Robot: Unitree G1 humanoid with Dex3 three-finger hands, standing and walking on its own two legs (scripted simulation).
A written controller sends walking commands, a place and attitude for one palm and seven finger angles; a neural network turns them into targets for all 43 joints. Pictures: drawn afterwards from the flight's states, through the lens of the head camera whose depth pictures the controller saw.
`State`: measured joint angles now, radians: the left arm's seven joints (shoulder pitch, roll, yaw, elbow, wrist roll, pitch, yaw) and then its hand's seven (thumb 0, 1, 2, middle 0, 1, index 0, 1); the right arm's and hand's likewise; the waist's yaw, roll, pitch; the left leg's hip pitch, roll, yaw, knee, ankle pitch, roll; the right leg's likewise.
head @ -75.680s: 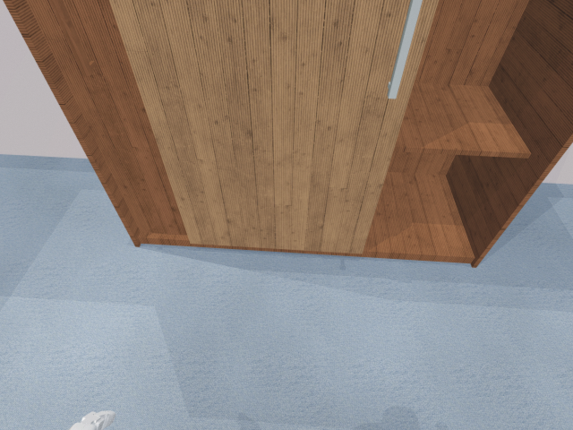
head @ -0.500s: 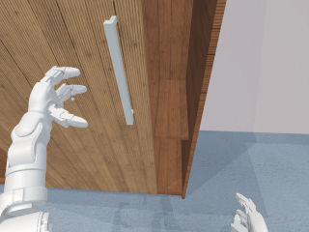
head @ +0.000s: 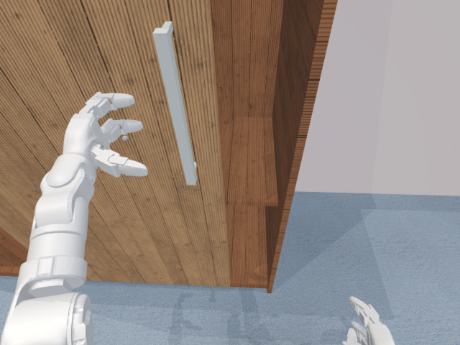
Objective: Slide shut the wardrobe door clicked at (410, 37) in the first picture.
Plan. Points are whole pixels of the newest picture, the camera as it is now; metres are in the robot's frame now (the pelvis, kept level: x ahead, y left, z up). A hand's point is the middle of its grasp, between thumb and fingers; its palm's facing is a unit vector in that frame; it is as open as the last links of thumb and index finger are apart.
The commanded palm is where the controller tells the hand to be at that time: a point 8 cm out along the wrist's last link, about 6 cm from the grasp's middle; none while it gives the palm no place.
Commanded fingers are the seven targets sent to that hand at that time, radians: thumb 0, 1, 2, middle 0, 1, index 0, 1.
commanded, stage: move the hooked fingers beside the handle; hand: left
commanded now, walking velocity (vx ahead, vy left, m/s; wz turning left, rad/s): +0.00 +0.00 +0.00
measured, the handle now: (182, 117) +0.46 +0.11 +0.18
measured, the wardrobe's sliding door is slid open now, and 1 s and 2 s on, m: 0.16 0.15 0.15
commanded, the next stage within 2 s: feel for the door with the fingertips in 1.04 s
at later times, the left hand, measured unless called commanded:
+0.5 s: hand (134, 134) +0.41 +0.19 +0.18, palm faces +0.04 -1.00 -0.01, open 14.0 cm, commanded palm +0.38 +0.23 +0.18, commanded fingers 0.00 -0.50 0.30 -0.30 -1.20 -0.30 -1.20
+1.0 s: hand (139, 134) +0.40 +0.18 +0.18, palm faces +0.06 -1.00 -0.02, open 14.0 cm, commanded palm +0.38 +0.21 +0.18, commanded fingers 0.00 -0.50 0.30 -0.30 -1.20 -0.30 -1.20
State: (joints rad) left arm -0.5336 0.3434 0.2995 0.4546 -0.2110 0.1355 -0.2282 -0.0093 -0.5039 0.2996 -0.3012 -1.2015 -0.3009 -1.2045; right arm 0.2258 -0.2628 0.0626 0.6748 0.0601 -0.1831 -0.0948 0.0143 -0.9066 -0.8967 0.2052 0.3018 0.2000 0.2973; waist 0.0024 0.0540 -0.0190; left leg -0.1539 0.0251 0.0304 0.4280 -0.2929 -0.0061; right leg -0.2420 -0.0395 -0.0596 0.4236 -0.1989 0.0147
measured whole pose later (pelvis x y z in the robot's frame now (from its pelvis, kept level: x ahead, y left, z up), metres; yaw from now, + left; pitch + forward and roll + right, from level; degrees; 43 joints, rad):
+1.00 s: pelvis +0.00 +0.00 +0.00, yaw +1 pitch +2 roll +0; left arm -0.64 0.29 0.22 0.60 -0.18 0.04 -0.15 -0.01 -0.50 0.30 -0.28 -1.25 -0.30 -1.20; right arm 0.25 -0.25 0.05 0.72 0.06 -0.19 -0.08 0.01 -0.91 -0.90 0.20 0.30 0.20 0.30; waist 0.02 0.05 -0.02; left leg -0.18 0.02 0.02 0.43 -0.28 -0.01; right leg -0.26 -0.04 -0.07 0.43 -0.19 0.01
